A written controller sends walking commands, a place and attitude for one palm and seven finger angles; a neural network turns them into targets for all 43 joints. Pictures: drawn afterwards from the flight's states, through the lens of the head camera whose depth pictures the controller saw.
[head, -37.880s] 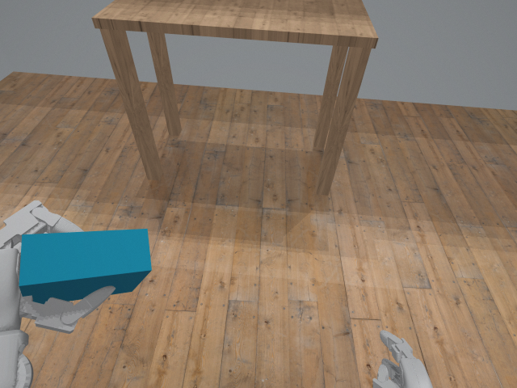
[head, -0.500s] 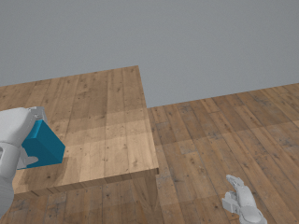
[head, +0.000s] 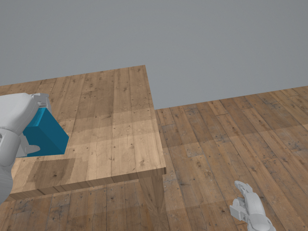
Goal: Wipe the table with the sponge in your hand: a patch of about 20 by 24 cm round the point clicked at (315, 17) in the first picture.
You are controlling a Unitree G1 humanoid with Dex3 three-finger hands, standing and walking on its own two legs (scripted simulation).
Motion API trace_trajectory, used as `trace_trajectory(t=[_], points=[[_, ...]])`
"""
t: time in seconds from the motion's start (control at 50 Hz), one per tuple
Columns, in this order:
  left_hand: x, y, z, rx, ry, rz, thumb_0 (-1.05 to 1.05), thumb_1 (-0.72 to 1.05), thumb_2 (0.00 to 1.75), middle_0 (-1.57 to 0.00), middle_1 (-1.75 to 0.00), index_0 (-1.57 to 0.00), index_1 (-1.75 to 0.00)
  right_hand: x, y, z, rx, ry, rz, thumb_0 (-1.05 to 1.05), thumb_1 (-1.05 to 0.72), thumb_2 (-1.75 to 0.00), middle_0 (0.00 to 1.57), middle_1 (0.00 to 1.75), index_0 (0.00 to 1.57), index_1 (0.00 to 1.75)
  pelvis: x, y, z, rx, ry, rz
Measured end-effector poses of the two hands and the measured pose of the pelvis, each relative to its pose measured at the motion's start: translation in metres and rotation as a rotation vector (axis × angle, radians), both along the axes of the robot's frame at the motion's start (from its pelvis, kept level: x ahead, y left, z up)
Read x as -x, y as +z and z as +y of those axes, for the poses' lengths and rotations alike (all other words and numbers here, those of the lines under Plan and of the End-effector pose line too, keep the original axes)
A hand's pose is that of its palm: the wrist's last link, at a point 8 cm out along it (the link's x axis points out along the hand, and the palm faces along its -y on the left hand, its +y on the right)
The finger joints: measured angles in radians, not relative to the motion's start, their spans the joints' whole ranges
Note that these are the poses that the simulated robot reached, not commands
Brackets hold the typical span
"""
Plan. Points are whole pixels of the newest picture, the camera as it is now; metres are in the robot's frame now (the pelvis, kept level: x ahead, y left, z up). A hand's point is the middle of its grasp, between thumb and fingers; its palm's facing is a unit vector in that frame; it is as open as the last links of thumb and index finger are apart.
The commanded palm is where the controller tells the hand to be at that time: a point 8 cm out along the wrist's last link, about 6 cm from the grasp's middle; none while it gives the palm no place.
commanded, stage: lift the sponge slowly off the table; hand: left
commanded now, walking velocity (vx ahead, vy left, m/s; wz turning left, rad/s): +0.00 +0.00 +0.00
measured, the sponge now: (35, 138) +0.24 +0.33 +0.15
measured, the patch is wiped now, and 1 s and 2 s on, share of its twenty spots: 0.95 0.95 0.95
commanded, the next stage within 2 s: bring the sponge back beside the body in 0.60 s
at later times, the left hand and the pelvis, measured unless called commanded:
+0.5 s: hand (17, 117) +0.24 +0.32 +0.23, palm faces +0.12 +0.06 -0.99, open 9.4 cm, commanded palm +0.19 +0.33 +0.31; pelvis -0.01 +0.00 +0.00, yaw +0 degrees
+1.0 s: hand (20, 119) +0.23 +0.30 +0.24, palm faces +0.19 +0.04 -0.98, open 9.3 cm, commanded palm +0.17 +0.32 +0.30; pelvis -0.01 +0.00 +0.00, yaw -1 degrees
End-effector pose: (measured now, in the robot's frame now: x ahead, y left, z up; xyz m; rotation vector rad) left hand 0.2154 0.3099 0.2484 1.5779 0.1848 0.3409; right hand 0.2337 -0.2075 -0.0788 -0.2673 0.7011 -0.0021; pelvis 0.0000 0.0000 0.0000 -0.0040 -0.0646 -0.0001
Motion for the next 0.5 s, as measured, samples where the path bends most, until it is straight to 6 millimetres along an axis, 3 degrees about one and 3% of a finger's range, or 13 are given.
trace_trajectory(t=[0.16, 0.36, 0.5], points=[[0.004, 0.024, -0.005, -0.009, 0.007, -0.074, -0.02, -0.49, 1.1, -0.77, -1.37, -0.83, -1.43, -0.002, 0.0, 0.01, -0.051, 0.014, -0.012, 0.01, -0.91, -0.9, 0.21, 0.3, 0.2, 0.29, 0.001, 0.0, 0.003, -0.003, -0.014, 0.004], [0.008, 0.021, 0.003, 0.008, 0.073, -0.014, -0.02, -0.49, 1.1, -0.77, -1.37, -0.83, -1.43, -0.005, 0.001, 0.012, -0.037, 0.044, -0.017, 0.01, -0.91, -0.9, 0.21, 0.3, 0.2, 0.29, 0.006, -0.001, 0.001, -0.005, -0.003, 0.01], [0.005, 0.031, 0.002, -0.013, 0.036, -0.03, -0.02, -0.49, 1.1, -0.78, -1.37, -0.83, -1.43, -0.005, 0.005, 0.009, -0.015, 0.043, -0.027, 0.01, -0.91, -0.9, 0.21, 0.3, 0.2, 0.29, 0.008, -0.001, -0.002, -0.001, 0.004, 0.006]])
